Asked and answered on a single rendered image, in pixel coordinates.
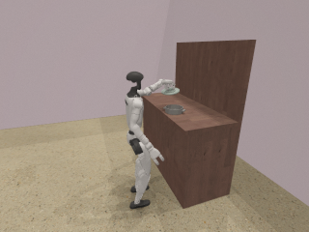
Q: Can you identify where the left robot upper arm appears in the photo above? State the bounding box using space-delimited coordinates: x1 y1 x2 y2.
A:
137 87 152 97

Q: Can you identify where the right robot forearm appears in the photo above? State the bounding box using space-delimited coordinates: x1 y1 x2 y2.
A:
132 125 154 152

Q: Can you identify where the left robot forearm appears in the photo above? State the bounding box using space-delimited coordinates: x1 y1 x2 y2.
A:
149 79 167 92

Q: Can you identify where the lid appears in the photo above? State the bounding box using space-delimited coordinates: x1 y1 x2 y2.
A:
161 87 180 96

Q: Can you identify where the table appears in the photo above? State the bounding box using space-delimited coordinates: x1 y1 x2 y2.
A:
141 40 257 209

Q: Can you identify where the robot right shin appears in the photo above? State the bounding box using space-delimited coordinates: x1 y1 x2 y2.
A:
134 173 151 204

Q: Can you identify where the pot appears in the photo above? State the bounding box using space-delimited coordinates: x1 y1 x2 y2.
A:
163 104 185 115

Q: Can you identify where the robot left hand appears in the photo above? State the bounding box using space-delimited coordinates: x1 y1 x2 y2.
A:
164 79 176 91

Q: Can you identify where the robot right thigh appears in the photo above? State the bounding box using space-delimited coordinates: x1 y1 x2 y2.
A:
131 139 152 180

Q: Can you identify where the robot right hand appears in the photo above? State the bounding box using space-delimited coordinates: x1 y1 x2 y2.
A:
149 148 165 165

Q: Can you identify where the right robot upper arm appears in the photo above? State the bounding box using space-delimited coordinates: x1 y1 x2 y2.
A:
129 98 143 132

